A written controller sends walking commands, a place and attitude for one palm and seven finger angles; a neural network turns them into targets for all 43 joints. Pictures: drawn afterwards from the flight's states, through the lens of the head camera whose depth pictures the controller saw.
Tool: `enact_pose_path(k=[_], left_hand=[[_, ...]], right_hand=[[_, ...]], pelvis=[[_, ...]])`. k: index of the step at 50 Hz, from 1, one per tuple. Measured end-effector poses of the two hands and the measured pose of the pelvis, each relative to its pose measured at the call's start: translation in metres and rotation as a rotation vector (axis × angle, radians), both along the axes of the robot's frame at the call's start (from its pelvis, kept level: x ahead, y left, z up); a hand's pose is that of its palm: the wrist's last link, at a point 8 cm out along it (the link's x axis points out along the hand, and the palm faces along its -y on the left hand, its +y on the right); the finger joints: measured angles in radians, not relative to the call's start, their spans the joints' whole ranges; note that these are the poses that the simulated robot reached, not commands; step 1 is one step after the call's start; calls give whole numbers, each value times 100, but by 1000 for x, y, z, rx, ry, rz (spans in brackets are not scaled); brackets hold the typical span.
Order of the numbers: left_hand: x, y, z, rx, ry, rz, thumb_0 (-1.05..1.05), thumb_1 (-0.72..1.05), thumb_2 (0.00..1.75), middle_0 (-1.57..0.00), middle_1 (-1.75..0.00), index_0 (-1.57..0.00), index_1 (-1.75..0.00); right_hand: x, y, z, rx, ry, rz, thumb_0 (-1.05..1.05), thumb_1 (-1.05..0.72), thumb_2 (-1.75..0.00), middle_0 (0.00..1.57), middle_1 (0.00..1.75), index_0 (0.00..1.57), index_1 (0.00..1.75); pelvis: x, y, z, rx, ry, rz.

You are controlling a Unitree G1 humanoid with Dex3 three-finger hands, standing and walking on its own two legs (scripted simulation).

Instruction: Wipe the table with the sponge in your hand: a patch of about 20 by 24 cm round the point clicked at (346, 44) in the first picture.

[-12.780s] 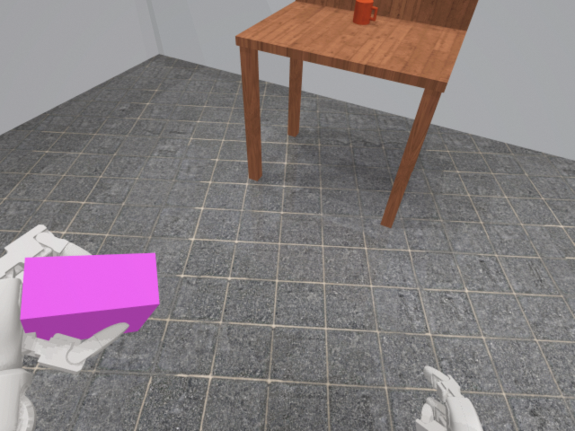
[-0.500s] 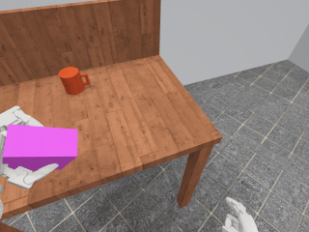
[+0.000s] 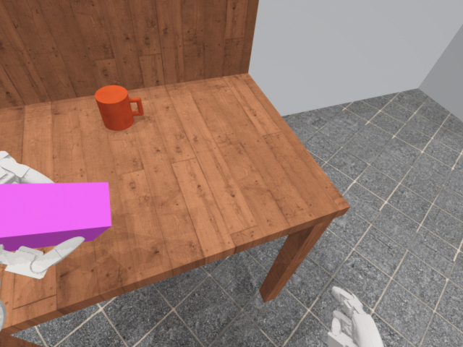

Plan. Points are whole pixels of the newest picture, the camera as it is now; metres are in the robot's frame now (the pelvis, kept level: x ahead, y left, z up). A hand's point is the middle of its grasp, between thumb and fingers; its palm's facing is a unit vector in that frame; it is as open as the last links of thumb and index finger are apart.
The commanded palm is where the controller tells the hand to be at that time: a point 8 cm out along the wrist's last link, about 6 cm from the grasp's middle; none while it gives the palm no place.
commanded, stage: come to a stop and stand still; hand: left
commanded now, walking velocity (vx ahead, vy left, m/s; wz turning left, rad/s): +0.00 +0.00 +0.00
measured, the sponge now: (67, 217) +0.23 +0.24 +0.15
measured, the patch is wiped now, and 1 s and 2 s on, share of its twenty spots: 0.00 0.00 0.00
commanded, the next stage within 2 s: look again from close up in 0.42 s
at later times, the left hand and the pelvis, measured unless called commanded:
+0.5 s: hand (43, 221) +0.22 +0.26 +0.16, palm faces +0.36 -0.85 -0.39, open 9.7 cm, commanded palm +0.16 +0.30 +0.17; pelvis +0.01 +0.02 +0.00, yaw +0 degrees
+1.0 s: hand (73, 227) +0.22 +0.23 +0.15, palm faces +0.36 -0.85 -0.38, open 9.7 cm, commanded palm +0.16 +0.27 +0.17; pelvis +0.00 -0.02 +0.00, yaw +1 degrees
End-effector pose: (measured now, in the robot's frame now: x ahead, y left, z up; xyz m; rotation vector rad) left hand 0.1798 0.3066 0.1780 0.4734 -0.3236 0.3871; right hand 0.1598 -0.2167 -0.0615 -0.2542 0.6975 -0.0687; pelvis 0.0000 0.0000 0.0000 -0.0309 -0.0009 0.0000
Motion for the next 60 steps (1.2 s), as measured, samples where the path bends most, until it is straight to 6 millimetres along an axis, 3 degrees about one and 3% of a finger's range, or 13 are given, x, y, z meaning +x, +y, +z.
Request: enact_pose_path(k=[7, 14, 18, 23, 29, 36, 50, 60], left_hand=[[13, -8, -24, -80, 80, -64, 0, -46, 101, -79, -135, -78, -135], [15, 4, -5, 7, 29, -81, -1, -46, 101, -79, -135, -78, -134], [11, 6, 3, 22, 11, -64, -1, -46, 101, -79, -135, -78, -134], [5, 1, -3, -7, 56, -51, -1, -46, 101, -79, -135, -78, -134], [-2, -8, -13, -34, 99, -33, -1, -46, 101, -79, -135, -78, -134], [-7, -21, -5, -25, 67, -30, -1, -46, 101, -79, -135, -78, -134], [2, -37, -14, -55, 124, -23, -1, -46, 101, -79, -134, -78, -134], [16, -48, -4, -44, 79, -51, -1, -46, 101, -79, -134, -79, -134]], right_hand=[[19, 28, -1, 24, -6, 30, 1, -90, -90, 21, 30, 21, 30], [32, 34, 7, 15, -43, 29, 1, -90, -90, 21, 30, 21, 30], [31, 30, 7, 15, -47, 24, 1, -90, -90, 21, 30, 21, 30], [22, 21, 2, 19, -25, 2, 1, -90, -90, 20, 30, 21, 30], [8, 7, -3, 14, 7, -23, 1, -90, -90, 20, 30, 21, 30], [0, -10, -4, 7, 7, -34, 1, -90, -90, 20, 30, 21, 30], [10, -29, -3, 6, -4, -50, 1, -90, -90, 20, 30, 21, 30], [24, -33, 1, 20, -7, -38, 1, -90, -90, 20, 30, 21, 30]], pelvis=[[8, 15, 0, -3, 1, 2], [9, 19, -1, -2, -2, 3], [9, 21, -1, 1, -1, 1], [7, 19, 0, 0, -4, 3], [2, 10, 1, 1, -10, 10], [-1, -2, 2, 1, -12, 16], [5, -16, 3, 5, -2, 9], [13, -29, 3, 16, 7, 4]])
